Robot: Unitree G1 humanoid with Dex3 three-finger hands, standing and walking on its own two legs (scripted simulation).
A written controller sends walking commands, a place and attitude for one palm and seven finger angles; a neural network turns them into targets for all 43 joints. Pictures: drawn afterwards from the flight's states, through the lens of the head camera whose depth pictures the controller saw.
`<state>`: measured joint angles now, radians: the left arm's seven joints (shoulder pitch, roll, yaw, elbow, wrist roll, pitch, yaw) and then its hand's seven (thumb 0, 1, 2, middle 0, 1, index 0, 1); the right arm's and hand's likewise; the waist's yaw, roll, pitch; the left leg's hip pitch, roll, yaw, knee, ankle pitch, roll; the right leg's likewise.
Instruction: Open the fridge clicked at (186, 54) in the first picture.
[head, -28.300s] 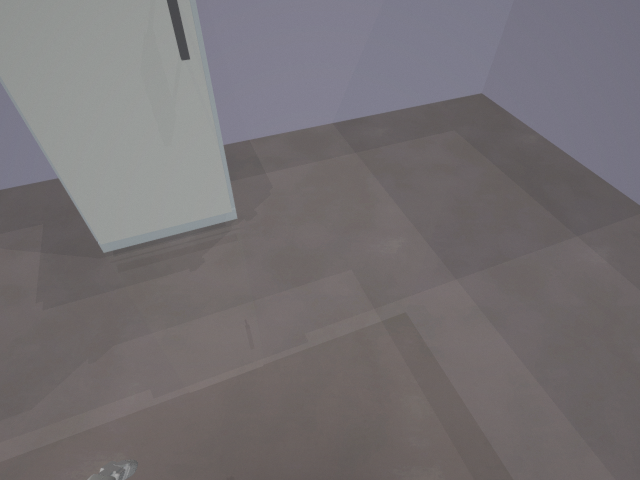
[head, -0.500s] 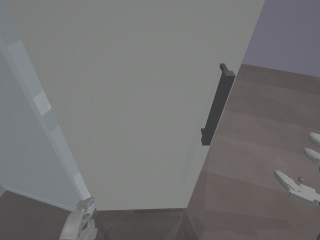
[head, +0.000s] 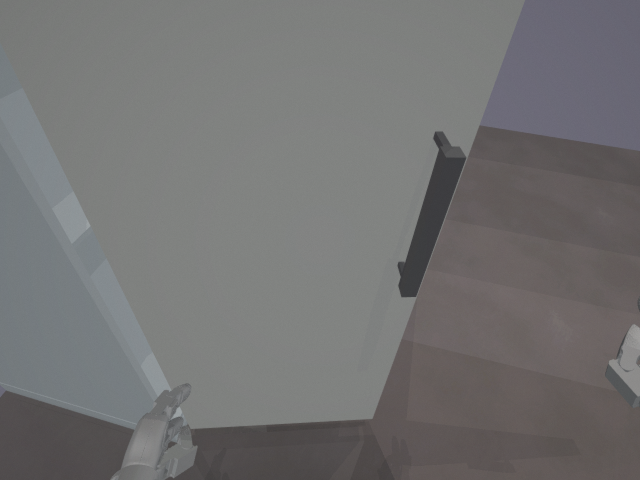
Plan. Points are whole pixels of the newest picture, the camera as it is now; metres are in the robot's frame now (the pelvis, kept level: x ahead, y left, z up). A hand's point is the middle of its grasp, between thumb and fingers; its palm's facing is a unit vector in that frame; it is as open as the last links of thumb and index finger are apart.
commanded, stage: draw the hand back to the body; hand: right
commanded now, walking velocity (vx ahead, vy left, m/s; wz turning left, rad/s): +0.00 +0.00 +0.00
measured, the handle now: (422, 222) +0.43 -0.16 +0.12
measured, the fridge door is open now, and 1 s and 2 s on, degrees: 72 72 72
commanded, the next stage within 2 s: step back with the hand held close in 0.10 s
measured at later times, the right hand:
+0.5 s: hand (613, 383) +0.17 -0.27 +0.15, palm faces +0.37 +0.81 -0.45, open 7.4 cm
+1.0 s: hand out of the picture +0.06 -0.31 +0.15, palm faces +0.50 +0.77 -0.39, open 7.4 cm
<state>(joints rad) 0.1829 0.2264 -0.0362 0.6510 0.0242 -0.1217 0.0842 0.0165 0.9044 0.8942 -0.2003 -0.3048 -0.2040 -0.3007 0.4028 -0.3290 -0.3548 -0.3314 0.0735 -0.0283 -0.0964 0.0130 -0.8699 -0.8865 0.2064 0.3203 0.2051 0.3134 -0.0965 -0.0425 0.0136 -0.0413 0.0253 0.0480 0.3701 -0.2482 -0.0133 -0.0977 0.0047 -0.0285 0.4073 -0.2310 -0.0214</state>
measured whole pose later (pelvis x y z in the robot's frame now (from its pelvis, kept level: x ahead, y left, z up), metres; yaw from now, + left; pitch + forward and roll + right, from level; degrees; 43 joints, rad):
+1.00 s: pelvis -0.12 -0.04 -0.03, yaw -3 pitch -2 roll +3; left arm 0.23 0.23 0.00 0.60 0.01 -0.09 0.08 0.02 0.90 0.89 -0.20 -0.30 -0.21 -0.30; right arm 0.51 -0.39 -0.42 -0.54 0.03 -0.23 -0.15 0.01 -0.89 -0.90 0.21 0.31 0.21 0.30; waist -0.03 0.02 0.04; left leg -0.37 0.01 0.00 0.57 -0.18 -0.04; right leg -0.48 0.03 -0.02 0.68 -0.28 -0.05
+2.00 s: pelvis -0.36 -0.14 -0.03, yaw +2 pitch -3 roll +1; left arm 0.25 0.21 0.01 0.67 0.02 -0.14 0.10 0.02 0.90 0.89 -0.20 -0.30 -0.20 -0.30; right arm 0.36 -0.33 -0.42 -0.37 0.02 -0.14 -0.17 0.01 -0.90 -0.90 0.20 0.30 0.20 0.30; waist 0.01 0.04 -0.04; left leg -0.38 0.02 0.03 0.90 -0.50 0.04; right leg -0.34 -0.06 -0.01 0.71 -0.31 0.01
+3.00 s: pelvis -0.37 -0.16 +0.00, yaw -4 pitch -1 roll +0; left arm 0.26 0.17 0.00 1.07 0.03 0.02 0.03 0.01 0.92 0.89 -0.20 -0.30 -0.20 -0.30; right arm 0.24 -0.19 -0.01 1.09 -0.02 0.02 -0.02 0.00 -0.92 -0.90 0.20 0.30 0.20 0.30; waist 0.00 -0.02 0.04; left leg -0.22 0.01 0.03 0.40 -0.16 0.00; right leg -0.19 0.02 -0.05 0.42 -0.22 -0.04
